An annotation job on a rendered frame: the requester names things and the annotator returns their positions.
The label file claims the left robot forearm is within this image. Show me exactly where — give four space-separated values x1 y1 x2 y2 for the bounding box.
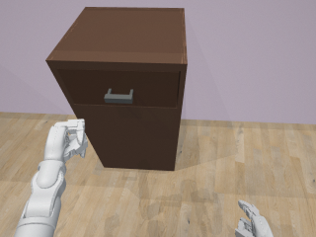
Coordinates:
13 159 67 237

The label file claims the right robot hand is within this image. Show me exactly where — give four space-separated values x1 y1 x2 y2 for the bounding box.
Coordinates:
235 199 274 237

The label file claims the handle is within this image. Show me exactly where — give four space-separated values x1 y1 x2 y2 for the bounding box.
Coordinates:
104 88 133 104

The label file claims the cabinet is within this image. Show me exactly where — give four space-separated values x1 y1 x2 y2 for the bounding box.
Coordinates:
45 7 188 172

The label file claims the left robot hand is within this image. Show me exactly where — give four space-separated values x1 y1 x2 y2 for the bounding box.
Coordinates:
43 118 88 164

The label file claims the drawer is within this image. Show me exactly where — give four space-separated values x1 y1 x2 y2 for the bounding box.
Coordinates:
57 67 180 108

